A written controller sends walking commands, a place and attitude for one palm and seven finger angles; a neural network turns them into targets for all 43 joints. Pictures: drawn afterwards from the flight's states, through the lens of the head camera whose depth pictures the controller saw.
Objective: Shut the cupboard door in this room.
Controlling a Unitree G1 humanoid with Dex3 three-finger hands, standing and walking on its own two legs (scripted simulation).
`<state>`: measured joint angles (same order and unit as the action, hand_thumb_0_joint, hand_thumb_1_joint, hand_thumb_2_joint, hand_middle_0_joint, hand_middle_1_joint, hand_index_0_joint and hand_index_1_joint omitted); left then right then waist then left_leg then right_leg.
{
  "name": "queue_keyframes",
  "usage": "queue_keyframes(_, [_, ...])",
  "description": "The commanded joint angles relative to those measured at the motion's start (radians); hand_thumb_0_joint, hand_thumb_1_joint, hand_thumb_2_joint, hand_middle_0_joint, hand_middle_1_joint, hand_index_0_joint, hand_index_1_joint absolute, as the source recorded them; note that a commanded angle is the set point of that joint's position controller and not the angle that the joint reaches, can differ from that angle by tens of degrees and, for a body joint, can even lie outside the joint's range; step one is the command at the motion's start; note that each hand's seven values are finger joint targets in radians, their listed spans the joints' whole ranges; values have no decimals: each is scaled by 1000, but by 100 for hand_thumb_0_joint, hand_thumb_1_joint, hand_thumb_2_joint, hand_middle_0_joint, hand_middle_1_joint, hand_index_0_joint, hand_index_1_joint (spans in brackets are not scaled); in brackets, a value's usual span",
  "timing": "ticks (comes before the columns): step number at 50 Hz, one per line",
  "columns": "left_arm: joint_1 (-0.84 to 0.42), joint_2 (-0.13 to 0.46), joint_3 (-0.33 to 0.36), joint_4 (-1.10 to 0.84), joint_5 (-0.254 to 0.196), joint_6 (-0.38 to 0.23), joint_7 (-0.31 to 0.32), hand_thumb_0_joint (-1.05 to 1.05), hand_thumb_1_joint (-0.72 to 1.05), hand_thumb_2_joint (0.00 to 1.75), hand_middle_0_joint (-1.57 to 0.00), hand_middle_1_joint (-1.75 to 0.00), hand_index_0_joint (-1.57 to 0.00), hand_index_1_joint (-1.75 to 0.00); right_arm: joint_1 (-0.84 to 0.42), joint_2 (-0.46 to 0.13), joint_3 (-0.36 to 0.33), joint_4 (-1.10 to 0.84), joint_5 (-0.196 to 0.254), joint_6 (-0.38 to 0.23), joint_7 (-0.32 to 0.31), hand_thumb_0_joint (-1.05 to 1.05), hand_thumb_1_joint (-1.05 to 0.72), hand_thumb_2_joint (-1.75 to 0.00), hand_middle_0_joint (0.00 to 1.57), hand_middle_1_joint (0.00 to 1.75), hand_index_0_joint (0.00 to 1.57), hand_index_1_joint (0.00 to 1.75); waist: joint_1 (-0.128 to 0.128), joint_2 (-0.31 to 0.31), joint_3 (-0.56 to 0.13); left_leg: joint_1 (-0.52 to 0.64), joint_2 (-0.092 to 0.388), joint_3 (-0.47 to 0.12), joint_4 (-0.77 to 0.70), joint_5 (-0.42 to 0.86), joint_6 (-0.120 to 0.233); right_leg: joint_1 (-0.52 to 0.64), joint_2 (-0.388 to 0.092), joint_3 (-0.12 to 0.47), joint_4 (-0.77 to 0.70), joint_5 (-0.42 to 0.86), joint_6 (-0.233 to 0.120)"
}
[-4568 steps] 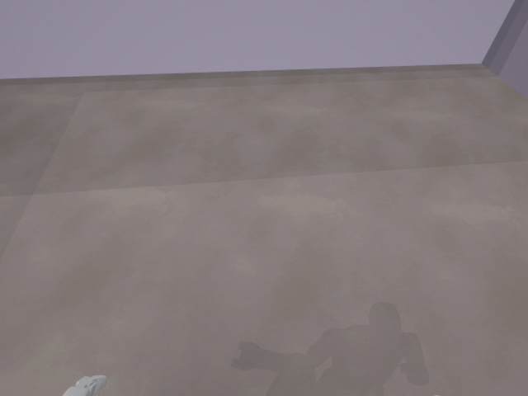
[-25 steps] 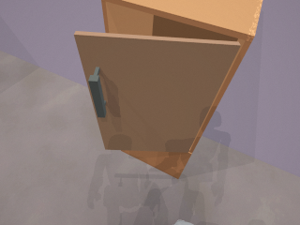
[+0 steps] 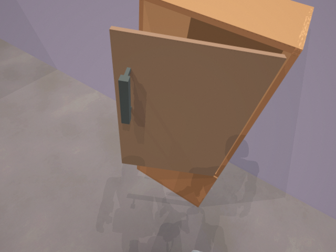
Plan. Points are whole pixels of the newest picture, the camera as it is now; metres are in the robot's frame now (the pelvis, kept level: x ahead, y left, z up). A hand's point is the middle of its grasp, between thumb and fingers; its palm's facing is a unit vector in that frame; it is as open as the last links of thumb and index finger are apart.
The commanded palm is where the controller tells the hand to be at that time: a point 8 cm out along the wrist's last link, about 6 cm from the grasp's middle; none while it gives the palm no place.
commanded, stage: come to a stop and stand still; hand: left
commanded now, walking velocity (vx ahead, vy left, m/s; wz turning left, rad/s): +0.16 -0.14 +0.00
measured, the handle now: (127, 96) +0.48 +0.16 +0.09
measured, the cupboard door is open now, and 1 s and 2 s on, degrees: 26 26 26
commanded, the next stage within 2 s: look again from close up in 1.56 s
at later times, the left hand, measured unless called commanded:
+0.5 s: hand out of the picture -0.04 +0.15 -0.17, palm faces +0.01 -0.99 -0.14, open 7.3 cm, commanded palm none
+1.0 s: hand out of the picture -0.09 +0.07 -0.17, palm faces +0.07 -0.99 -0.07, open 7.3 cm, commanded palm none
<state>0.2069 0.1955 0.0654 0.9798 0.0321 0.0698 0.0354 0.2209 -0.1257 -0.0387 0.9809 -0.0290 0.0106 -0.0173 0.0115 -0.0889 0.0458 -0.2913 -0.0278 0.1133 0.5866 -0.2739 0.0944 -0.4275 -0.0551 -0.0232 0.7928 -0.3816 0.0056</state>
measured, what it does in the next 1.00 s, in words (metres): steps on the spot: right foot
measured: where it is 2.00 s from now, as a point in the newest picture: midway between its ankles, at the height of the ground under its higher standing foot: outside the picture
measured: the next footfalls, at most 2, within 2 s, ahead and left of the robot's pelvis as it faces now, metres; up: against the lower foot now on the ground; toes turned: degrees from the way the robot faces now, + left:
right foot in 0.50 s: +0.03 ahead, -0.12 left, +0.00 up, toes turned +0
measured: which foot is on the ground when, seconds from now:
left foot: down 0.00-1.00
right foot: up 0.00-0.48, down 0.50-1.00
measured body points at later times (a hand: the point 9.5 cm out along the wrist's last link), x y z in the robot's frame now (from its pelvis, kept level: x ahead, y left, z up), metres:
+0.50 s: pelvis -0.03 -0.01 +0.01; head -0.03 +0.01 +0.46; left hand -0.04 +0.20 -0.16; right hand -0.08 -0.21 -0.14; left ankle +0.03 +0.06 -0.73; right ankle -0.07 -0.13 -0.73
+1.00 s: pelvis -0.03 -0.05 +0.01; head -0.02 -0.04 +0.46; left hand -0.09 +0.12 -0.16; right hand -0.07 -0.24 -0.15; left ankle +0.03 +0.06 -0.73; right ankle -0.07 -0.14 -0.73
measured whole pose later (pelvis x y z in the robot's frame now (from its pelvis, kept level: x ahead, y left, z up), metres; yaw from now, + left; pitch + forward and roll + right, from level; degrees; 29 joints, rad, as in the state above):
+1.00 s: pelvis -0.03 -0.05 +0.01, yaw +0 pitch -1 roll +0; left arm 0.41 0.06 -0.01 1.13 0.01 -0.01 0.04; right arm 0.35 -0.06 0.00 1.16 -0.01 0.01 -0.03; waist 0.00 -0.03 0.02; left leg -0.29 0.03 0.07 0.46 -0.15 0.01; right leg -0.12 0.05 -0.06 0.44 -0.31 -0.05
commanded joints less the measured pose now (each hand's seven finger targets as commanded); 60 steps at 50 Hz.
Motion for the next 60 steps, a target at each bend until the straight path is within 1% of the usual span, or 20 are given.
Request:
queue_keyframes(1, [116,15,-3,-5,4,-31,-17,0,90,90,-20,-30,-20,-30,13,-127,-6,-38,2,-26,-18,0,-90,-90,20,30,20,30,16,167,9,-43,246,-320,-443,-220,22,-32,23,65,238,68,-2])
queue_keyframes(3, [118,11,-7,14,4,-41,-20,0,90,90,-20,-30,-20,-30,70,-115,-5,-16,8,-38,-23,0,-90,-90,20,30,20,30,-5,125,6,50,244,-305,-443,-145,10,-79,22,64,238,95,10])
queue_keyframes(7, [136,23,-12,36,2,-47,-16,0,90,90,-20,-30,-20,-30,148,-102,0,26,12,-48,-34,0,-90,-90,20,30,20,30,-30,151,-14,194,277,-329,-442,-34,6,-108,10,76,164,70,19])
queue_keyframes(9, [146,15,-16,44,1,-41,-16,0,90,90,-20,-30,-20,-30,166,-114,-1,39,10,-46,-37,0,-90,-90,20,30,20,30,-37,148,-23,208,301,-331,-436,20,25,-78,7,69,111,31,22])
queue_keyframes(12, [152,4,-23,58,0,-34,-17,0,90,90,-20,-30,-20,-30,174,-121,-2,60,9,-40,-39,0,-90,-90,20,30,20,30,-40,161,-16,197,301,-323,-431,56,44,-28,4,54,25,-10,20])
queue_keyframes(17, [168,-24,-39,81,-6,-34,-14,0,90,90,-20,-30,-20,-30,173,-132,-7,91,8,-28,-30,0,-90,-90,20,30,20,30,-41,178,-31,127,273,-326,-448,-89,47,93,19,20,-119,-60,1])
queue_keyframes(20, [214,-41,-40,107,-11,-36,-9,0,90,90,-20,-30,-20,-30,164,-130,-11,111,7,-22,-23,0,-90,-90,20,30,20,30,-20,192,-25,61,252,-311,-473,-177,23,174,32,-8,-206,-35,-14])
queue_keyframes(22, [246,-43,-42,126,-12,-40,-4,0,90,90,-20,-30,-20,-30,154,-119,-11,120,11,-17,-21,0,-90,-90,20,30,20,30,-1,173,7,-20,233,-292,-466,-216,5,256,33,-19,-314,32,-21])
queue_keyframes(24, [287,-32,-39,139,-10,-49,1,0,90,90,-20,-30,-20,-30,149,-94,-8,128,15,-12,-16,0,-90,-90,20,30,20,30,14,120,17,-79,175,-227,-423,-216,-47,343,14,-1,-445,93,-29])
queue_keyframes(25, [290,-22,-40,138,-11,-55,5,0,90,90,-20,-30,-20,-30,155,-71,-4,131,16,-9,-15,0,-90,-90,20,30,20,30,10,74,27,-85,135,-198,-379,-181,-71,325,-20,52,-477,47,-48])
queue_keyframes(27, [249,-1,-46,126,-14,-65,8,0,90,90,-20,-30,-20,-30,179,-26,10,141,17,-6,-10,0,-90,-90,20,30,20,30,-18,35,48,15,74,-128,-269,-59,-86,172,-100,120,-551,-75,-82])
queue_keyframes(28, [220,-4,-52,124,-20,-77,6,0,90,90,-20,-30,-20,-30,188,-17,15,150,14,-5,-9,0,-90,-90,20,30,20,30,-32,-46,62,84,74,-118,-222,17,-81,79,-95,135,-575,-116,-81])
queue_keyframes(29, [195,-15,-56,119,-23,-83,7,0,90,90,-20,-30,-20,-30,206,-20,17,157,13,-3,-8,0,-90,-90,20,30,20,30,-43,-76,85,115,85,-117,-192,54,-76,33,-90,129,-583,-119,-74])
queue_keyframes(30, [187,-26,-60,115,-25,-86,8,0,90,90,-20,-30,-20,-30,223,-19,19,163,13,-4,-9,0,-90,-90,20,30,20,30,-47,-71,94,128,94,-122,-184,74,-72,19,-85,124,-579,-101,-71])
queue_keyframes(33, [207,-40,-65,113,-24,-87,10,0,90,90,-20,-30,-20,-30,228,-18,24,172,15,-3,-9,0,-90,-90,20,30,20,30,-43,29,140,96,106,-127,-197,51,-74,14,-63,111,-557,-90,-68])
queue_keyframes(36, [243,-42,-64,121,-25,-85,9,0,90,90,-20,-30,-20,-30,226,-13,27,171,14,-1,-13,0,-90,-90,20,30,20,30,-29,86,161,58,109,-142,-222,1,-73,26,-46,110,-536,-95,-69])
queue_keyframes(38, [258,-43,-65,123,-23,-85,10,0,90,90,-20,-30,-20,-30,222,-8,28,166,16,0,-14,0,-90,-90,20,30,20,30,-25,81,167,40,108,-139,-219,1,-73,42,-44,116,-536,-81,-68])
queue_keyframes(45, [289,-58,-66,123,-24,-96,10,0,90,90,-20,-30,-20,-30,203,1,29,154,17,-8,-18,0,-90,-90,20,30,20,30,-19,64,102,70,110,-124,-179,73,-76,84,-53,131,-538,-11,-69])
queue_keyframes(50, [302,-69,-67,133,-24,-100,9,0,90,90,-20,-30,-20,-30,188,-1,31,153,19,-22,-23,0,-90,-90,20,30,20,30,-11,100,65,84,124,-134,-198,131,-71,150,-44,111,-504,127,-64])
queue_keyframes(60, [314,-69,-67,145,-21,-101,14,0,90,90,-20,-30,-20,-30,154,-21,33,154,21,-30,-27,0,-90,-90,20,30,20,30,-1,60,42,120,136,-135,-200,225,-62,209,-48,87,-480,274,-48])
